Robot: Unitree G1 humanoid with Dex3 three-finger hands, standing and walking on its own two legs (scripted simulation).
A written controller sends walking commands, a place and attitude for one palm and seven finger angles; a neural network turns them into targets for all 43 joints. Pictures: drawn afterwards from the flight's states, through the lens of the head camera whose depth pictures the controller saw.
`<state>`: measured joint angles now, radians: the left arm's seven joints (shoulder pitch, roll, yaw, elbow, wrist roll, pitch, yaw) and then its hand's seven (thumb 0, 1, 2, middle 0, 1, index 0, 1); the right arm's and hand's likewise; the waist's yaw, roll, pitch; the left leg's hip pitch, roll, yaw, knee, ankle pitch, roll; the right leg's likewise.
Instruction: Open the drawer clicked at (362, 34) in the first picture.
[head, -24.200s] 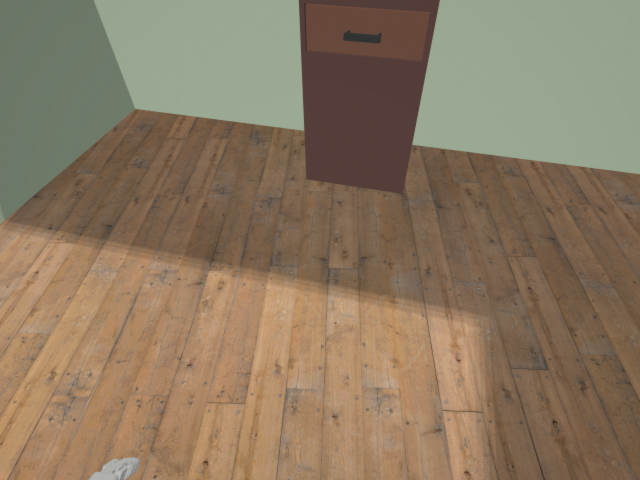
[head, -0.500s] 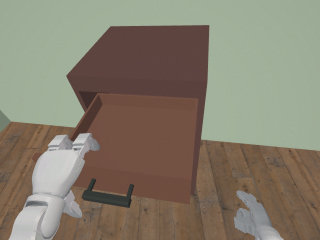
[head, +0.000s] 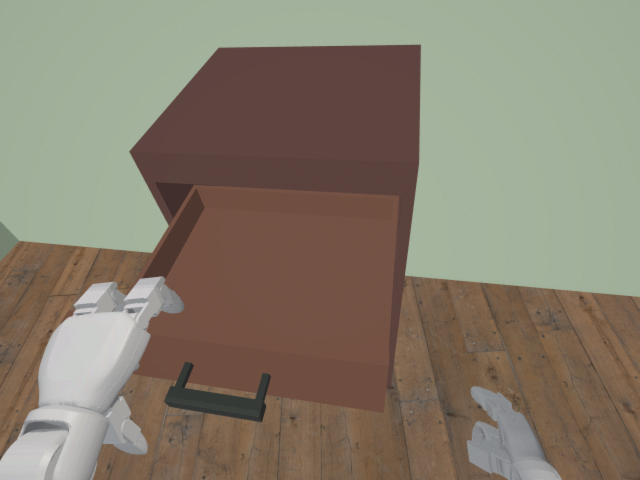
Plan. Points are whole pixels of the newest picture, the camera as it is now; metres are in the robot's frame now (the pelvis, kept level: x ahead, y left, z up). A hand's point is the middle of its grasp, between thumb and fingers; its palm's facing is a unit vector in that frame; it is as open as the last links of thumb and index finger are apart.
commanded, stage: draw the hand back to the body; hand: left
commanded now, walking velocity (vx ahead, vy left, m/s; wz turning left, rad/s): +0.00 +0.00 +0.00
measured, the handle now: (220, 389) +0.23 +0.19 -0.04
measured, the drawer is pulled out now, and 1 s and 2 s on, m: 0.30 0.30 0.30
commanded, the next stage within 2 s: step back with the hand held close in 1.26 s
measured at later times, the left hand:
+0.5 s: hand (146, 346) +0.20 +0.20 +0.15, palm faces +0.33 -0.87 -0.37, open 13.3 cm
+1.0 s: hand (107, 355) +0.18 +0.22 +0.16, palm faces +0.44 -0.80 -0.41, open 9.2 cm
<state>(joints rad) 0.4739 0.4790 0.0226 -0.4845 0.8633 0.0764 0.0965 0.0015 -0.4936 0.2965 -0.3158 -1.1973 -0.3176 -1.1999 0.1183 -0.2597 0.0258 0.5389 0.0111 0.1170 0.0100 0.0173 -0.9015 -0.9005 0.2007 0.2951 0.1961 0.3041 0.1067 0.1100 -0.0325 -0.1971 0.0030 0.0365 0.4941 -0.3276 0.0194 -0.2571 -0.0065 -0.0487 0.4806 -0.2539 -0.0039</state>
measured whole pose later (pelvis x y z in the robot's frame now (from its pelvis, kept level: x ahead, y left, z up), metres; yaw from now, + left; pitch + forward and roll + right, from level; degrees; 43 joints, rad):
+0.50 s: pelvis +0.02 -0.01 +0.00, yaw +2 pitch -1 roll -1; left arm 0.57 0.29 0.15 -0.57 0.01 -0.07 0.13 0.00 -0.34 0.36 -0.30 -1.10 -0.30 -1.10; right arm 0.23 -0.18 0.05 0.56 0.01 -0.12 -0.08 0.02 -0.90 -0.90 0.20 0.30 0.20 0.30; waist 0.05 0.05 -0.01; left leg -0.10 0.00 0.00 0.47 -0.34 0.01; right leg -0.15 -0.01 -0.09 0.46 -0.29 -0.01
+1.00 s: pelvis +0.01 -0.02 +0.00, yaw +3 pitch -2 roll -1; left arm 0.56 0.32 0.28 -0.50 -0.06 -0.11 0.13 0.01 0.49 0.72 -0.24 -0.56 -0.24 -0.56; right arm 0.16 -0.21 0.00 0.62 0.02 -0.14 -0.09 0.02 -0.90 -0.90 0.20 0.30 0.20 0.30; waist 0.06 0.07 0.00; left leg -0.10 0.02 -0.01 0.45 -0.32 -0.01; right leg -0.15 0.01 -0.10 0.44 -0.27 -0.03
